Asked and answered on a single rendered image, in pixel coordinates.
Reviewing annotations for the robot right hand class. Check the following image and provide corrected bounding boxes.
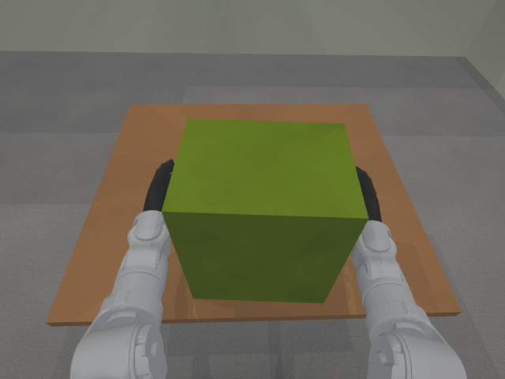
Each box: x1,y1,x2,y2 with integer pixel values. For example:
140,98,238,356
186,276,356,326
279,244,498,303
356,167,382,223

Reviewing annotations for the left robot forearm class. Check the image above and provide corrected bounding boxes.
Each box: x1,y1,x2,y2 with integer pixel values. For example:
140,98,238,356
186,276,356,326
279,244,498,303
70,210,171,379

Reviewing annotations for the table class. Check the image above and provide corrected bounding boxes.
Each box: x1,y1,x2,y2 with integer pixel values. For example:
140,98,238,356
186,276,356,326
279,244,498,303
45,103,462,327

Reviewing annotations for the right robot forearm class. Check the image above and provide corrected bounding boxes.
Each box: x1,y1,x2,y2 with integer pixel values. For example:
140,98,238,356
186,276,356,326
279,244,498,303
351,220,467,379

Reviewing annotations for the right robot upper arm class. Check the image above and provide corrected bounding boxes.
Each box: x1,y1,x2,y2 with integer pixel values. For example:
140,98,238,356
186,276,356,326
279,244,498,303
367,331,466,379

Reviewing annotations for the robot left hand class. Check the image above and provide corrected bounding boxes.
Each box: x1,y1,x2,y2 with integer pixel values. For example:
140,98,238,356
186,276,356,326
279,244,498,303
143,159,175,212

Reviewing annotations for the left robot upper arm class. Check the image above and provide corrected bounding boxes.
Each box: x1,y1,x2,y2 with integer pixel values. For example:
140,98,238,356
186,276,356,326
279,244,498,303
72,321,167,379

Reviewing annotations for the carton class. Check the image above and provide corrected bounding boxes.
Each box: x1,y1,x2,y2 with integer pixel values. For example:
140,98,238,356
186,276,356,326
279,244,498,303
162,118,368,303

